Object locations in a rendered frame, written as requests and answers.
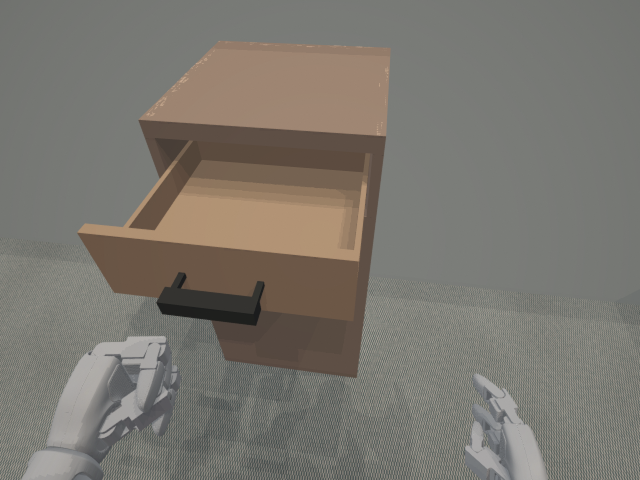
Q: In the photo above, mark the robot left forearm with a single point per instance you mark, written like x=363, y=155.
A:
x=62, y=464

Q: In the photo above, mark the drawer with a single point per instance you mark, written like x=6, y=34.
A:
x=229, y=215

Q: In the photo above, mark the handle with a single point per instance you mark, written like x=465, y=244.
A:
x=210, y=305

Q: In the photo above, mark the right robot hand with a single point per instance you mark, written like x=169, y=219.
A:
x=508, y=436

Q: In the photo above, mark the cabinet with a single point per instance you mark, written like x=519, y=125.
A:
x=321, y=97

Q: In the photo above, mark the left robot hand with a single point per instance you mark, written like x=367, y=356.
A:
x=137, y=374

